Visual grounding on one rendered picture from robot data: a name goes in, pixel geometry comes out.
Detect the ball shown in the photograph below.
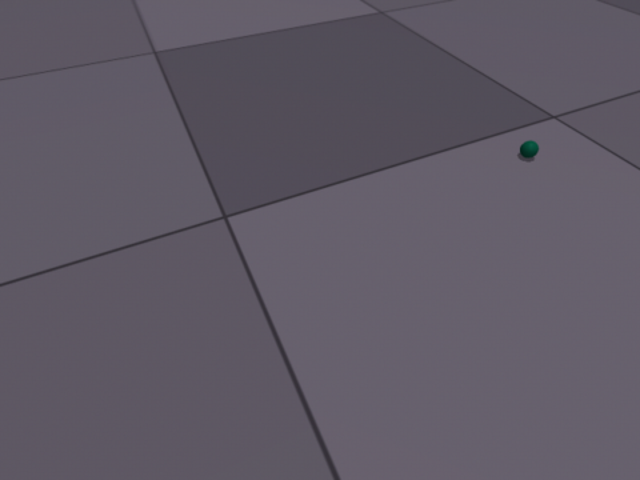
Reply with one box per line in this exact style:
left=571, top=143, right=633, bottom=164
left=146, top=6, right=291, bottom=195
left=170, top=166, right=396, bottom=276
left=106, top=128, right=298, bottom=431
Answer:
left=520, top=141, right=539, bottom=158

